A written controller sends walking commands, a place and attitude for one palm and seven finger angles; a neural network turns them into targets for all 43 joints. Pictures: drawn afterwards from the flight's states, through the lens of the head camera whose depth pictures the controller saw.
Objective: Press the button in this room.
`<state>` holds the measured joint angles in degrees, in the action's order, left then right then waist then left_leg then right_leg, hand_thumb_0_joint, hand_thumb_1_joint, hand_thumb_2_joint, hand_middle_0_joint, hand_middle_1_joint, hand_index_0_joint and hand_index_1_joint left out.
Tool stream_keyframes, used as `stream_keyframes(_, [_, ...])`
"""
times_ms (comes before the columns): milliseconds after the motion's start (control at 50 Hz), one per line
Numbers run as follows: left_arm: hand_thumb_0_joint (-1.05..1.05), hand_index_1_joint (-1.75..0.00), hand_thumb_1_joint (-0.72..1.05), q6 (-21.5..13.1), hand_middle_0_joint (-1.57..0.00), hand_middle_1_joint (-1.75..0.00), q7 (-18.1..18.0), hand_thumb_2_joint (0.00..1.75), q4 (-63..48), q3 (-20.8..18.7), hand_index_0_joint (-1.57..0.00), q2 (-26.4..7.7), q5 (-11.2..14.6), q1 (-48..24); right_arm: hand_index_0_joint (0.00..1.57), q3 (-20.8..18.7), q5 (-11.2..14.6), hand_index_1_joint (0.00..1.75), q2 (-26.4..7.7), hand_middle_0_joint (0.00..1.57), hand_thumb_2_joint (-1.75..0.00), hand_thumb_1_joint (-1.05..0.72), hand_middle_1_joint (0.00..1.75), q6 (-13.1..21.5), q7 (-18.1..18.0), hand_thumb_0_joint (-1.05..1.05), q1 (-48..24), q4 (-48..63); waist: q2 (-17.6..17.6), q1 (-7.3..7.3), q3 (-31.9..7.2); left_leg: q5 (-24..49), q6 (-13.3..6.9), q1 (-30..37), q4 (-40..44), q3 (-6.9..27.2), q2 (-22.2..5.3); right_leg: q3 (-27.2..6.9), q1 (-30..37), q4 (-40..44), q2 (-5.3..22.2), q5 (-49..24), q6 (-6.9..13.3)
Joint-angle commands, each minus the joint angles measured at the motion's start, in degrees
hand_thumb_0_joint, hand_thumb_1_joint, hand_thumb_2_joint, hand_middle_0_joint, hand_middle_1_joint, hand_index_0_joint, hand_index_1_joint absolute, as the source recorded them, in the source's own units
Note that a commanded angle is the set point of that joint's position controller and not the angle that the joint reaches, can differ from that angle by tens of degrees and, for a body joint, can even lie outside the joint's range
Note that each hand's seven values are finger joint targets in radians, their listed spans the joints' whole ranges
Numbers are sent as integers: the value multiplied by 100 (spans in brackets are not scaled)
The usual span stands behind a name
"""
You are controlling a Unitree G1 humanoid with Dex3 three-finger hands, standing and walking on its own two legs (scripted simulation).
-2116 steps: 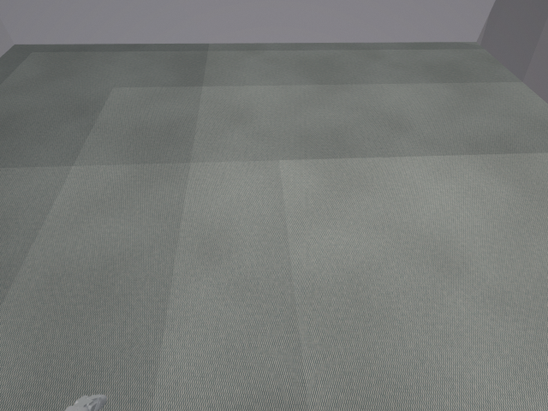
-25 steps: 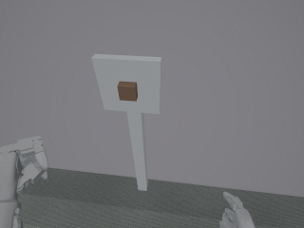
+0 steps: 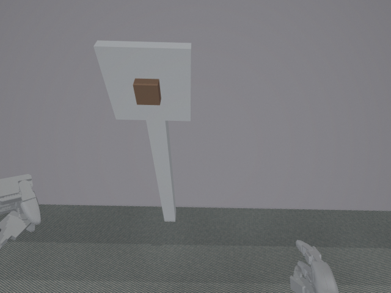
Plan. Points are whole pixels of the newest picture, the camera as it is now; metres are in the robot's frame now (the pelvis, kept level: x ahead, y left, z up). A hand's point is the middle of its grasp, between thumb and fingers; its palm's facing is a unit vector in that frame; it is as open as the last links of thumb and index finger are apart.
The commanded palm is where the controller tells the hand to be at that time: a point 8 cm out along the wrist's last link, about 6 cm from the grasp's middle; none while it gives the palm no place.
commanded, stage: step back with the hand held close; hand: left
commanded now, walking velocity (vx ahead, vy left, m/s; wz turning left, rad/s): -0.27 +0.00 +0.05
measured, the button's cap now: (147, 91) +0.56 +0.16 +0.11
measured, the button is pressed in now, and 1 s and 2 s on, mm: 0 0 0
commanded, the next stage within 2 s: stop stepping back and stand still in 0.78 s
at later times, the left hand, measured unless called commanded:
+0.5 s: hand out of the picture +0.10 +0.24 +0.17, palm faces +0.50 -0.71 -0.49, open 3.1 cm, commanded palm +0.03 +0.28 +0.19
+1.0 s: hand out of the picture -0.01 +0.21 +0.19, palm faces +0.36 -0.84 -0.41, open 3.1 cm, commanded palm -0.07 +0.25 +0.19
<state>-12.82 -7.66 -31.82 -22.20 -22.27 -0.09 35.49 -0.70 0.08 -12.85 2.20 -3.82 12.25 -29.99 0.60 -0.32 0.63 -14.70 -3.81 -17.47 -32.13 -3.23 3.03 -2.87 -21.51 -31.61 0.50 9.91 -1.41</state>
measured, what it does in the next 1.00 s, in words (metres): walks backwards: right foot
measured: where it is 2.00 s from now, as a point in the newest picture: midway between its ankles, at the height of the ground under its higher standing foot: outside the picture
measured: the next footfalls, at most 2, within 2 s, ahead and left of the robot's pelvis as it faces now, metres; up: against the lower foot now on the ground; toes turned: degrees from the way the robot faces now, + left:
right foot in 0.96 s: -0.25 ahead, -0.12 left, +0.00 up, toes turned -6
left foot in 1.12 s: -0.13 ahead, +0.07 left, +0.00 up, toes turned -1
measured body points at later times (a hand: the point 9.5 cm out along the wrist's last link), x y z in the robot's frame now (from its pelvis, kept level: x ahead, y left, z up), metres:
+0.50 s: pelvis -0.08 -0.01 -0.03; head -0.07 -0.01 +0.42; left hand +0.07 +0.28 +0.20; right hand +0.09 -0.25 -0.10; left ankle +0.02 +0.08 -0.72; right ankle +0.07 -0.13 -0.73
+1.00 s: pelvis -0.21 -0.02 +0.00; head -0.19 +0.00 +0.45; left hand -0.04 +0.25 +0.21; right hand -0.03 -0.22 -0.08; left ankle -0.07 +0.09 -0.71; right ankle -0.29 -0.15 -0.73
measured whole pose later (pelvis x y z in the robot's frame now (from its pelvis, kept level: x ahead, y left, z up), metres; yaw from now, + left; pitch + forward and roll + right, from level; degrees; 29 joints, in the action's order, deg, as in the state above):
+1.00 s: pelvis -0.21 -0.02 +0.00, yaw -2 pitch +3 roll -1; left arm -15.7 -8.2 -36.1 -21.2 -22.9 1.5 31.4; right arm 2.2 -1.9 -7.9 7.9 -1.3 8.9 -36.0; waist 1.7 2.1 -0.9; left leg -13.9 1.6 -34.3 -38.0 -4.5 -4.3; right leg 0.8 -10.6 -29.9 -0.2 21.1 0.5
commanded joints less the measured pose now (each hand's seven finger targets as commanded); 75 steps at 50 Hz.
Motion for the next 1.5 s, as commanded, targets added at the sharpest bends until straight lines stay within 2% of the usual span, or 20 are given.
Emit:
stream_keyframes(0, [0,-150,90,-410,-130,-150,-156,90,-1167,-633,-130,-685,-29,-251,20,-278,25,30,-742,20,-90,-90,30,405,-88,0,-435,957,-332,-6,-424,-1603,-222,-2247,1287,1046,-1031,-377,1902,-656,101,-746,141])
stream_keyframes(160, [0,-150,90,-605,-130,-150,-242,90,-1319,-715,-130,-821,-55,-692,20,-245,-38,30,-733,20,-90,-90,30,542,-117,0,-372,868,-56,-80,-238,-2189,-132,-1765,628,1016,-711,-905,584,277,372,1010,322])
stream_keyframes(380, [0,-150,90,-820,-130,-150,-221,90,-1150,-1012,-130,-773,-219,-471,20,-318,-1,30,-749,20,-90,-90,30,744,-75,0,-405,887,-608,-12,-344,-3335,-446,-3872,1191,1258,-1383,-513,2308,-1643,-179,-129,119])
stream_keyframes(480, [0,-150,90,-814,-130,-150,-201,90,-1391,-913,-130,-887,-43,-837,20,-305,-88,30,-591,20,-90,-90,30,670,10,0,-235,648,906,-101,-274,-2225,135,-1498,-1287,559,-374,-2269,-703,858,1139,1733,772])
stream_keyframes(540, [0,-150,90,-808,-130,-150,-262,90,-1400,-857,-130,-1027,27,-780,20,-278,-82,30,-455,20,-90,-90,30,436,97,0,-179,430,1446,-158,-843,-1350,318,384,-2576,273,-168,-1905,-1812,1605,1496,2111,864])
stream_keyframes(600, [0,-150,90,-834,-130,-150,-242,90,-1607,-809,-130,-944,108,-767,20,-249,-85,30,-592,20,-90,-90,30,382,17,0,-122,546,70,-258,-365,-1806,61,353,-109,890,-607,-942,-1950,445,699,2006,389])
stream_keyframes(640, [0,-150,90,-932,-130,-150,-357,90,-1828,-1067,-130,-925,-46,-949,20,-279,-197,30,-672,20,-90,-90,30,684,-86,0,-394,614,-2766,-231,-383,-3650,-926,-2771,2739,3370,-2913,70,39,-4454,-760,1855,-60])
stream_keyframes(680, [0,-150,90,-860,-130,-150,-337,90,-1562,-1077,-130,-999,135,-707,20,-467,-89,30,-507,20,-90,-90,30,810,-47,0,-449,332,-821,-38,-611,-1523,-674,-1527,1795,2207,-2630,-316,-628,-5002,-566,1901,-7])
stream_keyframes(700, [0,-150,90,-731,-130,-150,-315,90,-1141,-923,-130,-747,225,-343,20,-536,-28,30,-570,20,-90,-90,30,842,58,0,-574,260,-900,49,-737,-1260,-479,-1118,1582,1449,-2388,-55,-585,-4707,-506,1854,-17])
stream_keyframes(880, [0,-150,90,-579,-130,-150,-115,90,-1496,-296,-130,-699,229,-586,20,-198,-144,30,-454,20,-90,-90,30,929,186,0,-456,139,-1430,58,-826,-1035,564,142,1813,297,-1319,854,846,1121,-321,1825,400])
stream_keyframes(940, [0,-150,90,-677,-130,-150,-256,90,-1890,-1138,-130,-1703,278,-657,20,-112,-200,30,-339,20,-90,-90,30,730,113,0,-563,200,896,181,-823,-641,685,37,-2120,-101,-434,-1478,-473,2217,2031,508,1345])
stream_keyframes(960, [0,-150,90,-590,-130,-150,-222,90,-1708,-1071,-130,-1581,255,-742,20,-98,-135,30,-340,20,-90,-90,30,743,84,0,-469,225,1326,204,-1200,-891,638,-483,-2687,182,-229,-1589,-55,1825,1961,230,1465])
stream_keyframes(1020, [0,-150,90,-282,-130,-150,-253,90,-1171,-719,-130,-939,239,-340,20,-1,-5,30,-330,20,-90,-90,30,659,-86,0,-497,323,636,-102,-597,-44,430,-460,-791,177,-495,-326,617,788,1222,-1487,881])
stream_keyframes(1120, [0,-150,90,-282,-130,-150,-200,90,-872,-504,-130,-789,231,-126,20,-133,79,30,-679,20,-90,-90,30,819,-162,0,-350,396,-809,-43,-794,1561,21,879,1113,1507,-1400,365,317,-204,-43,306,72])
stream_keyframes(1160, [0,-150,90,-342,-130,-150,-190,90,-1521,-548,-130,-960,222,-290,20,-107,-54,30,-626,20,-90,-90,30,843,-165,0,-470,355,-1589,-75,-656,-276,-69,407,2033,2133,-1698,449,298,-970,-120,1746,74])
stream_keyframes(1240, [0,-150,90,-269,-130,-150,-250,90,-1459,-526,-130,-860,93,243,20,-127,-73,30,-639,20,-90,-90,30,784,-92,0,-488,410,-1171,-14,-285,-2247,90,-1259,1822,983,-1102,772,1738,356,-126,1621,317])
stream_keyframes(1260, [0,-150,90,-268,-130,-150,-258,90,-1438,-696,-130,-1034,89,296,20,-180,-83,30,-621,20,-90,-90,30,701,-100,0,-457,456,-509,-7,-338,-2021,227,-1440,781,642,-709,161,1719,950,225,2035,522])
stream_keyframes(1300, [0,-150,90,-299,-130,-150,-286,90,-1460,-876,-130,-1254,113,-76,20,-245,-84,30,-584,20,-90,-90,30,613,-49,0,-463,397,1302,87,-86,-979,396,-2091,-2458,263,-266,-2756,821,2425,2149,3317,1459])
stream_keyframes(1380, [0,-150,90,-435,-130,-150,-234,90,-826,-566,-130,-890,74,-454,20,-189,-103,30,-542,20,-90,-90,30,671,-63,0,-230,162,488,-169,100,-445,372,-1444,-2244,434,-784,-1070,173,1947,1627,1994,1164])
stream_keyframes(1480, [0,-150,90,-409,-130,-150,-301,90,-897,-254,-130,-726,34,-719,20,-139,-120,30,-512,20,-90,-90,30,858,-199,0,-311,125,248,-74,16,-305,211,426,365,-181,-475,-402,-81,1267,1036,1993,768])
